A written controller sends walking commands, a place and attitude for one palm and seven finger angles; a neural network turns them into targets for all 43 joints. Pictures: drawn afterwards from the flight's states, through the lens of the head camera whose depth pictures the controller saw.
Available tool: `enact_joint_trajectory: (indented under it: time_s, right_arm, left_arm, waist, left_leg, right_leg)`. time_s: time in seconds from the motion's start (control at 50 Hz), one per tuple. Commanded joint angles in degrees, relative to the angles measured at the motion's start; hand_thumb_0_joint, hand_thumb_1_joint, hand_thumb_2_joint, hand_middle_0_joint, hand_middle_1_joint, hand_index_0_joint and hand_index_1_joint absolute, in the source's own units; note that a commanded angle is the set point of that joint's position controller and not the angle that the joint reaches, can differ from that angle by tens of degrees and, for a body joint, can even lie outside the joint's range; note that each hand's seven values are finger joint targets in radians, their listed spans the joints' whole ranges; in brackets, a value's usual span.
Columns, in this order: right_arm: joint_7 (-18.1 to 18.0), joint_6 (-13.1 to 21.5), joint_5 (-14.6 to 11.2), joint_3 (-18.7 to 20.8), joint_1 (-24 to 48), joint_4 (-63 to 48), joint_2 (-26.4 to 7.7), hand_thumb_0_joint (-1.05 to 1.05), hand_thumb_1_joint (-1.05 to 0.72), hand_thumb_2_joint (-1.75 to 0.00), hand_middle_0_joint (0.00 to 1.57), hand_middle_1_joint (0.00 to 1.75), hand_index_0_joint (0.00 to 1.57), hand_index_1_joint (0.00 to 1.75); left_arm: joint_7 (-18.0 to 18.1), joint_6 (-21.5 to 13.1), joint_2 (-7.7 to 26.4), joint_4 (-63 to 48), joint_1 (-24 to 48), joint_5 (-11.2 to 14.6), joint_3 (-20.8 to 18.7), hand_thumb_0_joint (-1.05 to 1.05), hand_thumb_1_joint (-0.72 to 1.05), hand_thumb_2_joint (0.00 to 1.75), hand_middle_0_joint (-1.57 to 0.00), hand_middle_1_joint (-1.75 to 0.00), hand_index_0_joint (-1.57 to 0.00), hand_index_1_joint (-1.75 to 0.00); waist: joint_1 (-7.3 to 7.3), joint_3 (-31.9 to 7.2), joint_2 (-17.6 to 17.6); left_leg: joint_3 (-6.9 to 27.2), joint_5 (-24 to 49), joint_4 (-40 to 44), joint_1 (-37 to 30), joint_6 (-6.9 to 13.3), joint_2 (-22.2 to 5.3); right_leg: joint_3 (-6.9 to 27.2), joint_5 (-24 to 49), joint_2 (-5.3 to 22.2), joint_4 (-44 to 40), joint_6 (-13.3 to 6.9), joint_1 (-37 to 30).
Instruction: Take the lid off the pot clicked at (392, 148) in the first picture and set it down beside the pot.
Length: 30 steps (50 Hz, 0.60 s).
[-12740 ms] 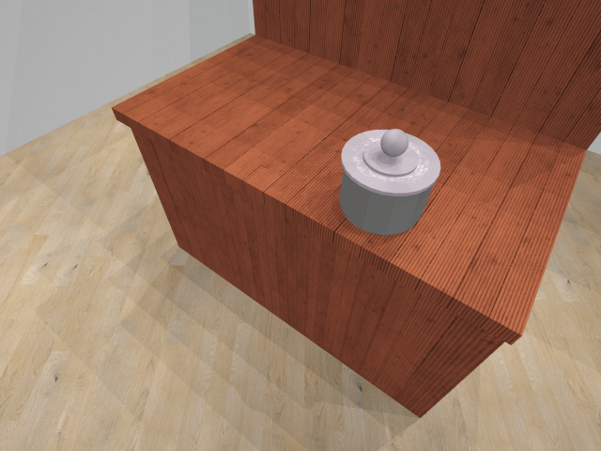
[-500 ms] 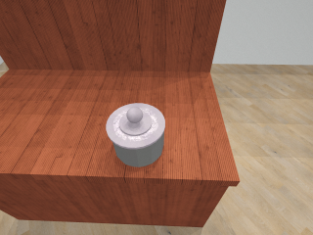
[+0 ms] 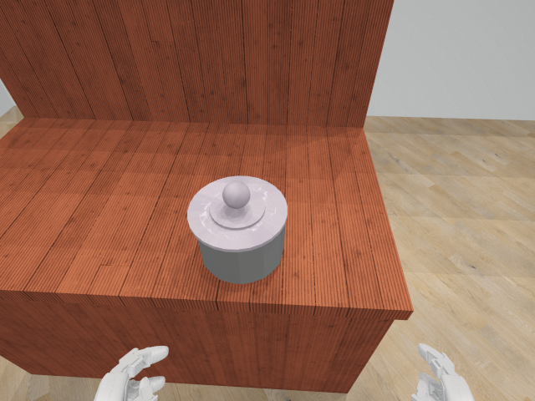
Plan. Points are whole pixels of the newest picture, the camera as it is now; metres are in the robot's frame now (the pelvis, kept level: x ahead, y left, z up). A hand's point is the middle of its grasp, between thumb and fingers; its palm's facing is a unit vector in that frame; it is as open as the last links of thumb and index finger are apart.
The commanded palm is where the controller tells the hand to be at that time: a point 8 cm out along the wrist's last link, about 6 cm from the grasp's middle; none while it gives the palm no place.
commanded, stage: lift the closed hand beside the body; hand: left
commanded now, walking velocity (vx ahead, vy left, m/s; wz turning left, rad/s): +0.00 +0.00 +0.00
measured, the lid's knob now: (236, 194) +0.44 +0.08 +0.07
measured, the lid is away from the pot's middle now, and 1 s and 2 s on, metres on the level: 0.00 0.00 0.00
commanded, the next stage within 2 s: raise the hand higher, near the body in 0.32 s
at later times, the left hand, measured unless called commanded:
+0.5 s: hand (117, 398) +0.14 +0.22 -0.03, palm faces +0.23 -0.92 -0.33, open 3.1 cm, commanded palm +0.10 +0.27 +0.00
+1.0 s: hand (93, 357) +0.17 +0.23 +0.05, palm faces +0.26 -0.89 -0.38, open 3.1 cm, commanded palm +0.12 +0.27 +0.08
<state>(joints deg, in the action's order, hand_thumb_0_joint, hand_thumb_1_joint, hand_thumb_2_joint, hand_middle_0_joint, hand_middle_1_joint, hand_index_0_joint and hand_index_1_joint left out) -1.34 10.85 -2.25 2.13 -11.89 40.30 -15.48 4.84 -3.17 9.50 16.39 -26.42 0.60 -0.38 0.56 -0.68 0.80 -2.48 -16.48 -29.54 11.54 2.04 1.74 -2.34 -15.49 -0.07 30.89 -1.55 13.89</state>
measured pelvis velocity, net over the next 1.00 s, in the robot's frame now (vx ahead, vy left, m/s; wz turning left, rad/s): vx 0.02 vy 0.00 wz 0.01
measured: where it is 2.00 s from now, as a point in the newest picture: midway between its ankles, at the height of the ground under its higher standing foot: outside the picture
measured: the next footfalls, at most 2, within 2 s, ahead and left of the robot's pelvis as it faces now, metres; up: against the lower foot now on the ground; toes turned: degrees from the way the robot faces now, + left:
none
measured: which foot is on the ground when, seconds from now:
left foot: down 0.00-1.00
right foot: down 0.00-1.00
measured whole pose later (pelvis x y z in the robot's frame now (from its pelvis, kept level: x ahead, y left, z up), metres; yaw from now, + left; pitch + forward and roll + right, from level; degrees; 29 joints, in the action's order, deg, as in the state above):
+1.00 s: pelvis +0.02 +0.00 +0.00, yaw +0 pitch -3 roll -1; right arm -5.2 11.2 -2.3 3.3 -12.7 31.7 -13.0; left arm 4.9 -5.1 16.1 -15.4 -38.0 0.6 -8.8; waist -1.9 0.1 1.5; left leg -1.8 -18.1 -29.5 8.8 2.2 1.1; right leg -3.0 -15.9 -0.8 28.3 -1.3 9.9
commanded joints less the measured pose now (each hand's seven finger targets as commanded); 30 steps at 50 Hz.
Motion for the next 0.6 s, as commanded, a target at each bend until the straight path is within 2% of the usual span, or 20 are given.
enact_joint_trajectory:
  time_s: [0.0,0.02,0.04,0.06,0.1,0.14,0.16,0.18,0.2,0.24,0.26,0.32,0.36,0.4,0.44,0.46,0.5,0.54,0.56,0.58]
  right_arm:
    - [0.0,1.1,0.3,1.1,6.2,-13.9,-3.8,0.00,-0.90,-0.90,0.20,0.30,0.20,0.30]
    - [-0.3,0.6,0.3,1.2,6.2,-14.8,-3.6,0.00,-0.90,-0.90,0.20,0.30,0.20,0.30]
    - [-0.5,0.1,0.3,1.1,5.9,-15.4,-3.6,0.00,-0.90,-0.90,0.20,0.30,0.20,0.30]
    - [-0.8,0.1,0.5,0.7,6.2,-16.4,-3.3,0.00,-0.90,-0.90,0.20,0.30,0.20,0.30]
    - [-1.5,0.2,0.7,0.5,5.2,-17.0,-3.1,0.00,-0.90,-0.90,0.20,0.30,0.20,0.30]
    - [-1.9,0.0,0.9,0.3,4.8,-16.8,-3.3,0.00,-0.90,-0.90,0.20,0.30,0.20,0.30]
    - [-2.2,0.1,0.9,0.3,4.8,-17.0,-3.1,0.00,-0.90,-0.90,0.20,0.30,0.20,0.30]
    - [-2.4,0.1,1.0,0.4,4.4,-16.8,-3.2,0.00,-0.90,-0.90,0.20,0.30,0.20,0.30]
    - [-2.6,0.2,0.9,0.5,4.3,-17.1,-3.1,0.00,-0.90,-0.90,0.20,0.30,0.20,0.30]
    - [-2.7,0.4,0.9,0.5,4.5,-17.2,-3.1,0.00,-0.90,-0.90,0.20,0.30,0.20,0.30]
    - [-2.8,0.6,0.9,0.3,4.7,-17.2,-3.0,0.00,-0.90,-0.90,0.20,0.30,0.20,0.30]
    - [-3.0,0.7,0.9,0.5,4.8,-16.9,-2.7,0.00,-0.90,-0.90,0.20,0.30,0.20,0.30]
    - [-3.0,0.6,0.8,0.5,5.6,-16.9,-2.6,0.00,-0.90,-0.90,0.20,0.30,0.20,0.30]
    - [-3.0,0.8,0.7,0.6,5.5,-16.9,-2.4,0.00,-0.90,-0.90,0.20,0.30,0.20,0.30]
    - [-2.9,1.2,0.8,0.4,5.7,-17.1,-2.3,0.00,-0.90,-0.90,0.20,0.30,0.20,0.30]
    - [-2.9,1.4,0.9,0.3,5.8,-17.2,-2.1,0.00,-0.90,-0.90,0.20,0.30,0.20,0.30]
    - [-3.0,1.4,0.8,0.5,5.7,-16.7,-2.2,0.00,-0.90,-0.90,0.20,0.30,0.20,0.30]
    - [-3.0,1.4,0.7,0.5,6.1,-16.7,-2.3,0.00,-0.90,-0.90,0.20,0.30,0.20,0.30]
    - [-2.9,1.6,0.7,0.2,6.0,-17.1,-2.3,0.00,-0.90,-0.90,0.20,0.30,0.20,0.30]
    - [-3.1,1.7,0.7,0.4,5.8,-17.1,-2.3,0.00,-0.90,-0.90,0.20,0.30,0.20,0.30]
  left_arm:
    - [-0.3,-2.6,7.8,-11.4,-8.5,0.6,-6.5,0.00,0.90,0.90,-0.90,-1.07,-0.90,-1.07]
    - [-0.4,-2.9,8.1,-13.4,-8.0,0.7,-6.9,0.00,0.90,0.90,-0.95,-1.12,-0.95,-1.12]
    - [-0.4,-3.3,9.3,-16.0,-6.4,0.9,-7.9,0.00,0.90,0.90,-0.99,-1.16,-0.99,-1.16]
    - [-0.5,-3.6,8.0,-19.4,-4.5,0.9,-5.9,0.00,0.90,0.90,-1.04,-1.21,-1.04,-1.21]
    - [-0.2,-3.5,8.4,-22.4,-4.2,0.6,-5.6,0.00,0.90,0.90,-1.12,-1.31,-1.12,-1.31]
    - [0.3,-3.0,9.7,-22.9,-4.5,0.5,-7.0,0.00,0.90,0.90,-1.21,-1.40,-1.21,-1.40]
    - [0.3,-2.7,8.8,-22.3,-4.5,0.4,-6.1,0.00,0.90,0.90,-1.26,-1.45,-1.26,-1.45]
    - [0.4,-2.5,9.2,-21.5,-5.2,0.4,-6.9,0.00,0.90,0.90,-1.30,-1.50,-1.30,-1.50]
    - [0.4,-2.5,9.3,-22.1,-6.2,0.5,-7.1,0.00,0.90,0.90,-1.30,-1.50,-1.30,-1.50]
    - [0.7,-2.3,10.8,-23.2,-7.4,0.4,-8.8,0.00,0.90,0.90,-1.30,-1.50,-1.30,-1.50]
    - [0.5,-2.2,9.8,-23.1,-7.5,0.3,-7.7,0.00,0.90,0.90,-1.30,-1.50,-1.30,-1.50]
    - [0.6,-1.8,10.3,-22.4,-10.4,0.4,-9.3,0.00,0.90,0.90,-1.30,-1.50,-1.30,-1.50]
    - [0.5,-1.8,11.0,-22.6,-10.4,0.4,-10.1,0.00,0.90,0.90,-1.30,-1.50,-1.30,-1.50]
    - [0.6,-2.3,12.0,-24.4,-10.5,0.6,-11.4,0.00,0.90,0.90,-1.30,-1.50,-1.30,-1.50]
    - [0.7,-2.6,12.8,-28.6,-11.1,0.5,-11.8,0.00,0.90,0.90,-1.30,-1.50,-1.30,-1.50]
    - [0.5,-2.6,11.2,-29.2,-11.4,0.5,-10.1,0.00,0.90,0.90,-1.30,-1.50,-1.30,-1.50]
    - [0.8,-2.6,12.1,-28.8,-11.4,0.5,-11.4,0.00,0.90,0.90,-1.30,-1.50,-1.30,-1.50]
    - [0.6,-2.8,12.1,-30.0,-11.4,0.5,-11.3,0.00,0.90,0.90,-1.30,-1.50,-1.30,-1.50]
    - [0.5,-3.1,11.1,-31.6,-10.1,0.5,-9.8,0.00,0.90,0.90,-1.30,-1.50,-1.30,-1.50]
    - [0.6,-3.4,12.1,-32.9,-9.5,0.6,-10.7,0.00,0.90,0.90,-1.30,-1.50,-1.30,-1.50]
  waist:
    - [-2.88,3.0,-1.4]
    - [-2.65,2.4,-1.3]
    - [-2.38,1.5,0.9]
    - [-1.83,0.5,2.6]
    - [-1.74,-2.1,6.0]
    - [-1.71,-2.6,5.2]
    - [-1.45,-1.9,3.3]
    - [-1.70,-2.5,1.0]
    - [-1.97,-3.0,0.5]
    - [-2.59,-3.4,1.9]
    - [-2.43,-2.9,1.6]
    - [-3.04,-2.0,-0.1]
    - [-3.06,0.1,1.8]
    - [-3.29,-0.3,1.7]
    - [-3.67,-1.1,5.0]
    - [-3.29,-1.3,3.9]
    - [-3.20,-0.3,1.9]
    - [-3.20,0.9,2.1]
    - [-2.84,1.0,2.5]
    - [-2.97,0.7,2.6]
  left_leg:
    - [2.0,4.8,4.2,5.7,-1.2,-0.9]
    - [1.7,5.2,3.6,5.4,-1.1,-0.9]
    - [1.8,5.2,3.2,4.7,-1.1,-0.9]
    - [1.6,5.4,2.9,3.9,-1.0,-0.6]
    - [1.9,7.4,2.3,2.0,-0.8,-0.8]
    - [2.3,8.2,1.8,2.0,-0.9,-1.0]
    - [2.4,8.0,1.8,2.5,-0.6,-1.0]
    - [2.5,8.2,1.6,2.9,-0.5,-1.0]
    - [2.4,8.6,1.5,2.6,-0.3,-1.1]
    - [2.6,9.3,1.4,2.2,-0.4,-1.2]
    - [2.6,8.8,1.5,2.8,-0.3,-1.0]
    - [2.5,9.2,1.7,3.1,-0.2,-1.3]
    - [2.6,8.1,2.1,4.1,-0.4,-1.2]
    - [2.6,8.1,2.3,3.6,-0.3,-1.3]
    - [2.8,9.3,2.5,2.2,-0.5,-1.6]
    - [2.9,9.1,2.9,2.1,-0.4,-1.6]
    - [3.0,9.0,3.0,2.3,-0.3,-1.8]
    - [3.3,8.2,3.3,2.2,-0.3,-2.0]
    - [3.3,7.2,3.7,2.0,-0.3,-1.9]
    - [3.5,7.1,3.9,1.5,-0.3,-2.1]
  right_leg:
    - [0.7,4.0,1.7,-5.4,-0.3,0.1]
    - [0.9,4.9,1.7,-5.4,-0.2,0.3]
    - [0.9,5.3,1.8,-5.7,-0.3,0.3]
    - [1.1,5.8,1.8,-5.8,-0.1,0.9]
    - [1.1,7.5,1.8,-5.0,-0.3,0.3]
    - [0.7,8.2,1.6,-5.0,-0.3,0.1]
    - [0.5,8.1,1.6,-4.9,-0.1,0.7]
    - [0.4,8.4,1.6,-4.7,0.0,0.1]
    - [0.6,8.7,1.6,-4.6,0.1,-0.3]
    - [0.6,9.0,1.6,-4.6,0.0,-0.8]
    - [0.4,8.6,1.7,-4.5,0.1,-0.7]
    - [0.2,8.5,1.5,-4.6,0.2,-0.8]
    - [0.3,7.4,1.6,-5.2,0.0,-0.4]
    - [0.4,7.0,1.7,-5.4,0.0,-0.6]
    - [0.3,7.5,1.8,-5.5,-0.1,-1.5]
    - [0.0,7.2,1.8,-5.4,0.0,-1.4]
    - [0.0,6.9,1.5,-5.7,0.1,-1.0]
    - [-0.1,5.8,1.5,-6.1,0.1,-0.7]
    - [-0.1,4.8,1.5,-6.3,0.2,-0.3]
    - [-0.1,4.4,1.4,-6.3,0.1,-0.4]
